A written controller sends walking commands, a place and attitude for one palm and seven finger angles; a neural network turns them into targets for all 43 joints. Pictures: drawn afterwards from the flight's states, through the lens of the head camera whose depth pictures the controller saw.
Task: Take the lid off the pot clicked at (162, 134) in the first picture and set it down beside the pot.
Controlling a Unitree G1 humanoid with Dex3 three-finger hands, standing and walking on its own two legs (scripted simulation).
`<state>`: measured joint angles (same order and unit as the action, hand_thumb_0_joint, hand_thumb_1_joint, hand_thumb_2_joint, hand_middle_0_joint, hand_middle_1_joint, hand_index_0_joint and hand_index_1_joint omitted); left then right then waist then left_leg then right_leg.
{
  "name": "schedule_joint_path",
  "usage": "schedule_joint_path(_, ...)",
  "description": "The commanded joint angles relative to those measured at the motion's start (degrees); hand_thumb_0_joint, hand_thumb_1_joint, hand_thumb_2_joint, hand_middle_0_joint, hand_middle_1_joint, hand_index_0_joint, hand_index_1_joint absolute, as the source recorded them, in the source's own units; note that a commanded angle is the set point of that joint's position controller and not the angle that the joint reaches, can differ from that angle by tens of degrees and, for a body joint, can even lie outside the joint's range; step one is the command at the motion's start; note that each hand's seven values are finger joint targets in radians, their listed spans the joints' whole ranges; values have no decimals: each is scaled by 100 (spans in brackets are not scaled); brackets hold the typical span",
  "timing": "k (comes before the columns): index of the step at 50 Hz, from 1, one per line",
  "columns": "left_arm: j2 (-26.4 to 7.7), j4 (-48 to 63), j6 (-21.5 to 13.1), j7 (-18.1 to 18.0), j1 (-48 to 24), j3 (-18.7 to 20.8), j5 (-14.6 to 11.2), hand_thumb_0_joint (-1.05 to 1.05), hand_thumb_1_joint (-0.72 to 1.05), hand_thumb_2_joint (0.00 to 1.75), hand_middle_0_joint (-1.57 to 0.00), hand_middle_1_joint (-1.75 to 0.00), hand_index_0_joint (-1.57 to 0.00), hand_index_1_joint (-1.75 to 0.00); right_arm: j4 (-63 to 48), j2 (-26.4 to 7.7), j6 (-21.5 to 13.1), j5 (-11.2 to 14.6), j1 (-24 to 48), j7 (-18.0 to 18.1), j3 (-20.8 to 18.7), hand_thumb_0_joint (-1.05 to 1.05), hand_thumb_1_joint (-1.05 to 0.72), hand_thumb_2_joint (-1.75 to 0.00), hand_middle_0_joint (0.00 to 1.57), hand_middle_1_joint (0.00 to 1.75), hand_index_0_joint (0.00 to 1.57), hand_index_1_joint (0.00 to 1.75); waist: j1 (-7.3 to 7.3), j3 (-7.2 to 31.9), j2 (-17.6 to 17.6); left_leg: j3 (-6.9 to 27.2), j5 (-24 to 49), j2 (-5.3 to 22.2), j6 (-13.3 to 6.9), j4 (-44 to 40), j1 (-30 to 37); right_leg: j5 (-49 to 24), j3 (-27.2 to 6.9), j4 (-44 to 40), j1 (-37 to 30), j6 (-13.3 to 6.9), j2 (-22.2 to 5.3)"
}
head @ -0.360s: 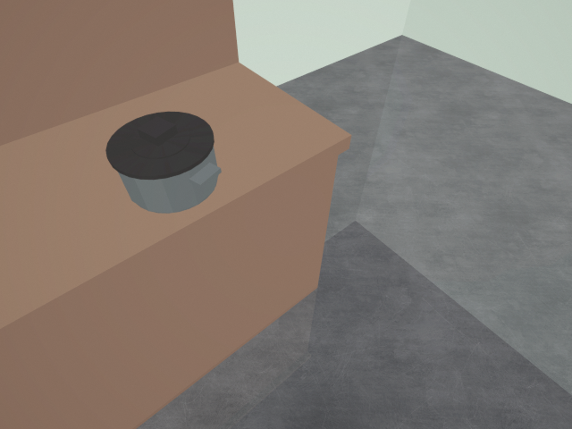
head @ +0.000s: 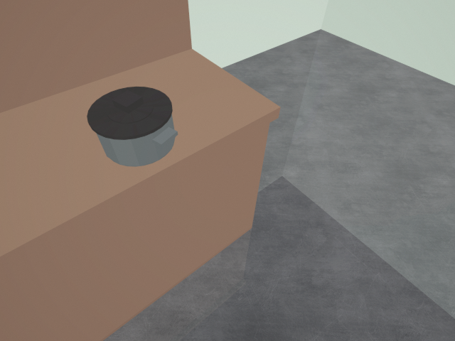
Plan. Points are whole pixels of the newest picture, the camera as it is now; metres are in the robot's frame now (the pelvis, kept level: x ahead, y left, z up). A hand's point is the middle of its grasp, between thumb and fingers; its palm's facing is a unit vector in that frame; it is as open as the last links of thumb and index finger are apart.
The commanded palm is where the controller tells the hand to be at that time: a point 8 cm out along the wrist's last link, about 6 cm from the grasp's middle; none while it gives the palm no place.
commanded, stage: look at it before walking up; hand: left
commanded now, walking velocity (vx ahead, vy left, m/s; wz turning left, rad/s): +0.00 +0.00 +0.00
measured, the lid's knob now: (128, 101) +0.56 +0.26 +0.11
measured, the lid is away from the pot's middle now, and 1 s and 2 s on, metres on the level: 0.00 0.00 0.00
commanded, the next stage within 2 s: walk to a spot facing it in 0.28 s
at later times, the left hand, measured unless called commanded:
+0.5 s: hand out of the picture +0.01 +0.18 -0.18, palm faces +0.02 -0.98 -0.19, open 7.4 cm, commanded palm none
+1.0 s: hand out of the picture +0.08 +0.16 -0.16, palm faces -0.21 -0.94 -0.28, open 7.4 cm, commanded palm none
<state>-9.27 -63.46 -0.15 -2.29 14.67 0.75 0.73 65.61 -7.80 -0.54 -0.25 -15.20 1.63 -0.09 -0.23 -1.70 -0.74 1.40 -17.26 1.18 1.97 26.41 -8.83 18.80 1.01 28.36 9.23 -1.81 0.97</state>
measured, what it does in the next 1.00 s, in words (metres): lifts its left foot, turning right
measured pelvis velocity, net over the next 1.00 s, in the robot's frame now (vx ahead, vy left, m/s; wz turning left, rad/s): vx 0.01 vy -0.03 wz -0.31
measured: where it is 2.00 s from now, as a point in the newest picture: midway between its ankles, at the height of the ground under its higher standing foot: outside the picture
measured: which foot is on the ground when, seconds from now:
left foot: down 0.00-0.72, up 0.74-1.00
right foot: down 0.00-1.00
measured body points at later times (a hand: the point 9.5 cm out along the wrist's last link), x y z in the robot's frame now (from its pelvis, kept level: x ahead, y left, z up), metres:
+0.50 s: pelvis +0.00 +0.00 +0.00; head +0.02 +0.01 +0.45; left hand +0.01 +0.23 -0.16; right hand +0.00 -0.22 -0.16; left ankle -0.03 +0.15 -0.74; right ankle -0.04 -0.10 -0.74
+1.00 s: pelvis +0.01 -0.03 +0.00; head +0.07 -0.06 +0.45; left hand +0.09 +0.21 -0.14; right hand +0.08 -0.30 -0.14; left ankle +0.04 +0.13 -0.67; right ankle -0.04 -0.09 -0.74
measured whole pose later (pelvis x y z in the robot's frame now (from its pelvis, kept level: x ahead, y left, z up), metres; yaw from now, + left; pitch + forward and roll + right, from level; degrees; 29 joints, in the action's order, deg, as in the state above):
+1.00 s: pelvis +0.01 -0.03 +0.00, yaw -18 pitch +2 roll +2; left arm -11.3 -53.9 1.7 -1.0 16.9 3.6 0.9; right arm 50.7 -12.5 2.6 -0.3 -2.7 1.2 -3.1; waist 2.8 -5.9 -0.5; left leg 1.3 -23.5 1.0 3.5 55.7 -26.3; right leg 16.0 -9.0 27.5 12.0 -5.4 6.4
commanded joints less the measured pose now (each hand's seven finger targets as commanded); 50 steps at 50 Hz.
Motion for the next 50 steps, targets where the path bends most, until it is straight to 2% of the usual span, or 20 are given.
schedule_joint_path(1, -637, 201, -65, -24, 277, 98, -5, 0, 90, 90, -20, -30, -20, -30, -125, -564, -39, -27, -316, 53, -74, 0, -90, -90, 20, 30, 20, 30, 22, -193, 103, 227, 1365, 382, -318, -255, -41, -1576, -507, -552, 253, -23, -648)
schedule_joint_path(14, -581, 153, -60, -19, 331, 92, -4, 0, 90, 90, -20, -30, -20, -30, -114, -549, -47, -25, -313, 60, -77, 0, -90, -90, 20, 30, 20, 30, 32, -178, 109, 263, 1412, 387, -334, -275, 18, -1499, -499, -577, 277, -3, -631)
schedule_joint_path(19, -573, 130, -78, -25, 354, 98, -3, 0, 90, 90, -20, -30, -20, -30, -96, -542, -66, -24, -338, 66, -79, 0, -90, -90, 20, 30, 20, 30, 28, -8, 48, 244, 1691, 399, -335, -245, 91, -1875, -476, -508, 126, -8, -659)
schedule_joint_path(21, -645, 177, -38, -14, 326, 151, -8, 0, 90, 90, -20, -30, -20, -30, -136, -613, -35, -35, -321, 94, -137, 0, -90, -90, 20, 30, 20, 30, 15, -19, 62, 147, 1698, 451, -319, -91, 186, -2069, -597, -385, 278, -51, -629)
schedule_joint_path(26, -741, 522, 127, 81, 131, 318, 11, 0, 90, 90, -20, -30, -20, -30, -459, -875, 78, -73, -256, 120, -309, 0, -90, -90, 20, 30, 20, 30, -19, -166, 329, 161, 1122, 782, -440, -58, 174, -1365, -758, 155, 959, -88, -328)
schedule_joint_path(28, -711, 691, 179, 131, 35, 353, 18, 0, 90, 90, -20, -30, -20, -30, -623, -1041, 91, -83, -225, 123, -376, 0, -90, -90, 20, 30, 20, 30, -19, -207, 636, 416, 786, 1063, -611, -298, 175, -798, -622, 541, 1265, -34, -105)
schedule_joint_path(30, -645, 832, 197, 183, -15, 392, 27, 0, 90, 90, -20, -30, -20, -30, -779, -1188, 75, -98, -165, 123, -450, 0, -90, -90, 20, 30, 20, 30, -11, -246, 1067, 673, 893, 1494, -874, -540, 96, -27, -378, 1155, 1473, 37, 41)
schedule_joint_path(32, -614, 933, 217, 225, 48, 420, 28, 0, 90, 90, -20, -30, -20, -30, -942, -1230, 69, -115, -23, 101, -485, 0, -90, -90, 20, 30, 20, 30, 66, -150, 1018, 617, 1304, 1770, -1064, -498, -7, 658, -167, 1562, 1388, 91, -28)
schedule_joint_path(33, -603, 957, 223, 251, 104, 433, 34, 0, 90, 90, -20, -30, -20, -30, -1024, -1279, 75, -129, 81, 94, -501, 0, -90, -90, 20, 30, 20, 30, 120, -167, 974, 414, 1343, 1751, -1017, -335, -234, 691, -103, 1415, 1161, 96, -112)
schedule_joint_path(34, -634, 940, 210, 270, 331, 466, 41, 0, 90, 90, -20, -30, -20, -30, -1105, -1293, 87, -136, 256, 82, -506, 0, -90, -90, 20, 30, 20, 30, 282, -158, 817, 131, 1314, 1543, -840, 138, -466, 270, -141, 891, 779, 66, -144)
schedule_joint_path(35, -836, 861, 168, 261, 679, 514, 71, 0, 90, 90, -20, -30, -20, -30, -1220, -1220, 110, -117, 435, 67, -505, 0, -90, -90, 20, 30, 20, 30, 481, -82, 99, -370, 907, 1001, -495, 1183, -811, -871, -724, 34, 352, -70, -331)
schedule_joint_path(36, -1444, 801, 92, 185, 968, 631, 111, 0, 90, 90, -20, -30, -20, -30, -1423, -827, 127, -78, 490, 50, -444, 0, -90, -90, 20, 30, 20, 30, 516, 141, -1839, -982, -988, 135, -82, 2674, -1995, -2350, -2646, -733, -488, -415, -1535)
schedule_joint_path(37, -1461, 775, 88, 102, 1209, 612, 0, 0, 90, 90, -20, -30, -20, -30, -1569, -902, 195, -91, 818, 67, -398, 0, -90, -90, 20, 30, 20, 30, 656, 146, -1863, -244, -1803, 9, -43, 3498, -2373, -3519, -3215, -988, -577, -588, -1734)
schedule_joint_path(38, -1314, 836, 98, 57, 1024, 572, -18, 0, 90, 90, -20, -30, -20, -30, -1599, -903, 178, -70, 933, 70, -400, 0, -90, -90, 20, 30, 20, 30, 510, -48, -1057, 68, -1573, 120, -54, 3867, -2594, -3919, -3117, -806, -602, -844, -1710)
schedule_joint_path(39, -1243, 942, 98, 51, 719, 538, -26, 0, 90, 90, -20, -30, -20, -30, -1586, -894, 155, -71, 929, 48, -395, 0, -90, -90, 20, 30, 20, 30, 353, -111, -578, 125, -1287, 230, -32, 3978, -2624, -4036, -2851, -551, -606, -1064, -1558)
schedule_joint_path(40, -1214, 1068, 79, 49, 558, 524, -16, 0, 90, 90, -20, -30, -20, -30, -1592, -884, 146, -88, 923, 21, -389, 0, -90, -90, 20, 30, 20, 30, 306, 90, -318, 102, -1093, 245, 12, 3905, -2502, -4040, -2613, -470, -645, -1149, -1446)
schedule_joint_path(41, -1230, 1136, 61, 52, 524, 518, -13, 0, 90, 90, -20, -30, -20, -30, -1611, -867, 157, -91, 956, 6, -385, 0, -90, -90, 20, 30, 20, 30, 284, 252, -155, 64, -950, 206, 56, 3793, -2401, -4135, -2476, -457, -719, -1113, -1351)
schedule_joint_path(42, -1253, 1177, 52, 33, 515, 531, 0, 0, 90, 90, -20, -30, -20, -30, -1622, -829, 153, -85, 944, -9, -380, 0, -90, -90, 20, 30, 20, 30, 297, 432, -142, 34, -888, 188, 75, 3537, -2324, -4280, -2399, -389, -916, -1091, -1274)
schedule_joint_path(43, -1280, 1199, 57, 38, 564, 532, -2, 0, 90, 90, -20, -30, -20, -30, -1673, -827, 179, -74, 1046, -10, -376, 0, -90, -90, 20, 30, 20, 30, 311, 452, -325, 14, -798, 133, 107, 3454, -2299, -4308, -2403, -417, -873, -1033, -1210)
schedule_joint_path(50, -1432, 1399, 111, 73, 509, 592, 27, 0, 90, 90, -20, -30, -20, -30, -2104, -910, 199, -2, 1527, -4, -359, 0, -90, -90, 20, 30, 20, 30, 350, 362, -551, 37, -581, -49, 164, 2610, -2046, -4286, -2724, -446, -718, -979, -1027)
